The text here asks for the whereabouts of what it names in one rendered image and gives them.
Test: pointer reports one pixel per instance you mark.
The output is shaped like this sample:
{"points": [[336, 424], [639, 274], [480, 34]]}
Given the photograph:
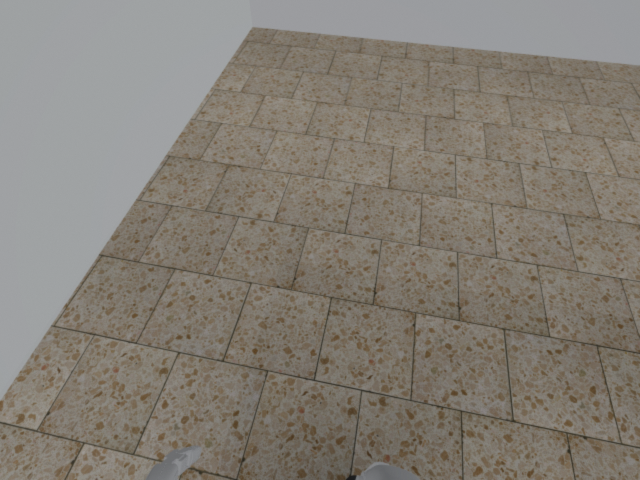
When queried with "left robot hand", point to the left robot hand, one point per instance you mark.
{"points": [[175, 463]]}

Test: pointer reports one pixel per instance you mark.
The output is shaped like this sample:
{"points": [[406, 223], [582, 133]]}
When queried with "robot right shin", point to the robot right shin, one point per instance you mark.
{"points": [[374, 464]]}

